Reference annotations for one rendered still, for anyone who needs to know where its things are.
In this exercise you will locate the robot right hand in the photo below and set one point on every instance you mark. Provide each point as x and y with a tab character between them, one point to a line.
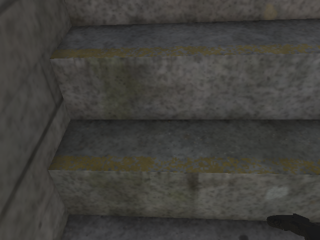
297	224

